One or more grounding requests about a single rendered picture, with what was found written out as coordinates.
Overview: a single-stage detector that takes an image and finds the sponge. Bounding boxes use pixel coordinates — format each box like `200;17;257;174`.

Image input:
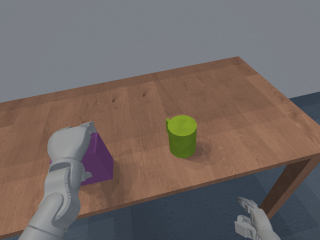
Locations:
49;132;114;186

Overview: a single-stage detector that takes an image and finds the right robot forearm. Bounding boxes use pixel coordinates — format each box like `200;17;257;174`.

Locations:
255;229;281;240

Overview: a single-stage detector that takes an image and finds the table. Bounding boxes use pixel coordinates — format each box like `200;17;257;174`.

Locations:
0;56;320;240

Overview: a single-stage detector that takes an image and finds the right robot hand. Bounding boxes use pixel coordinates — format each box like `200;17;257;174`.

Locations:
234;196;273;240

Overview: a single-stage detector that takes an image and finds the left robot forearm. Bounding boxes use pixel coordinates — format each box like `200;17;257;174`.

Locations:
18;158;83;240

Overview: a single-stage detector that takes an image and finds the left robot hand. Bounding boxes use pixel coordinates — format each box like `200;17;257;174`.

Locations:
47;121;97;182

